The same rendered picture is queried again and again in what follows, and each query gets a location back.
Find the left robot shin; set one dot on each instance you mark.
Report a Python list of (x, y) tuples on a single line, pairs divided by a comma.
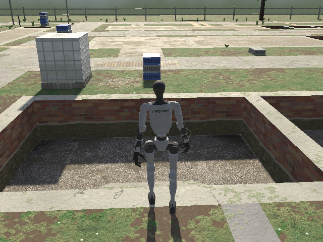
[(150, 179)]

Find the robot left hand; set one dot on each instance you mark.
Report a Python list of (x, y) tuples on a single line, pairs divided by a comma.
[(135, 158)]

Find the robot left forearm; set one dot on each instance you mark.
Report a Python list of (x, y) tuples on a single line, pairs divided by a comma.
[(139, 138)]

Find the robot right hand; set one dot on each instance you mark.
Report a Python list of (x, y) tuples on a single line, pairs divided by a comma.
[(184, 145)]

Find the left robot upper arm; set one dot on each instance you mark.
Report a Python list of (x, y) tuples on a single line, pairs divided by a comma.
[(142, 117)]

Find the right robot upper arm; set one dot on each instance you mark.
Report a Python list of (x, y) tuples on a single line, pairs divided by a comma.
[(178, 114)]

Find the robot right forearm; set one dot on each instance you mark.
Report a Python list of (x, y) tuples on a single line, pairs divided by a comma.
[(184, 134)]

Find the right robot foot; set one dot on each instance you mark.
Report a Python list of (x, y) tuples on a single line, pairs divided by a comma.
[(172, 209)]

